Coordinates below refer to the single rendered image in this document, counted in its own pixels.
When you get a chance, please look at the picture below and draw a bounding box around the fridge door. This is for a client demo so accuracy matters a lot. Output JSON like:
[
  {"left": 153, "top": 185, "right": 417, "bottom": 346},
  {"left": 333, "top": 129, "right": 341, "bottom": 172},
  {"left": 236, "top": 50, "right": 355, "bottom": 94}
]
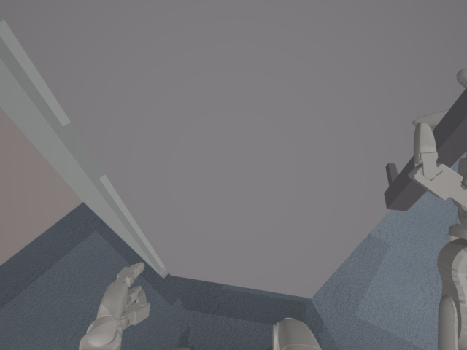
[{"left": 0, "top": 0, "right": 467, "bottom": 298}]

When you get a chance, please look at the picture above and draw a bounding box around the right robot forearm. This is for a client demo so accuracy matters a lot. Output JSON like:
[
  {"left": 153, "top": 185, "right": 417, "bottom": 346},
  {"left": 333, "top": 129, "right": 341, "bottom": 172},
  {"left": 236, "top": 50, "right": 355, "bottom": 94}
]
[{"left": 437, "top": 224, "right": 467, "bottom": 350}]

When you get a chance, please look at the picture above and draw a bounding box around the handle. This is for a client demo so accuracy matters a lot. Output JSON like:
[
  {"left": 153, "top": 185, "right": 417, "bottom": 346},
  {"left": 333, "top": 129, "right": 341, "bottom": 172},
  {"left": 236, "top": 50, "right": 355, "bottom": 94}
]
[{"left": 384, "top": 88, "right": 467, "bottom": 211}]

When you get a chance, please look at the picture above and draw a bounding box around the robot right thigh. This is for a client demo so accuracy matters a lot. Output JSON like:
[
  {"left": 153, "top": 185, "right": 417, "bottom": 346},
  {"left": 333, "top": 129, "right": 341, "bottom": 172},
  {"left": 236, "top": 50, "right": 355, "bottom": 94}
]
[{"left": 273, "top": 319, "right": 322, "bottom": 350}]

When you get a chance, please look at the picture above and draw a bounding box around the left robot forearm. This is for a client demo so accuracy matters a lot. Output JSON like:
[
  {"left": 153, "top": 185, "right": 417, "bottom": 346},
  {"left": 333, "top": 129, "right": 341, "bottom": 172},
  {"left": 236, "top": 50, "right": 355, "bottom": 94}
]
[{"left": 79, "top": 316, "right": 123, "bottom": 350}]

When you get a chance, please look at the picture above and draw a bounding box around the robot right hand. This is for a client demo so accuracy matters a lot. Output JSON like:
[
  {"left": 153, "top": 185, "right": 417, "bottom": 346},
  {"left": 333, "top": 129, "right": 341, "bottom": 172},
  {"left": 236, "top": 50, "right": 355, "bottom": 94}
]
[{"left": 408, "top": 69, "right": 467, "bottom": 225}]

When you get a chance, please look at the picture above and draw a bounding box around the robot left hand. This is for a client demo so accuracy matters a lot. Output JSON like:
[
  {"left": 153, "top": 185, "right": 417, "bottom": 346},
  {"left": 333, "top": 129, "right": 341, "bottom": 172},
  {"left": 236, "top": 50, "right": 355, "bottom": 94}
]
[{"left": 96, "top": 262, "right": 150, "bottom": 330}]

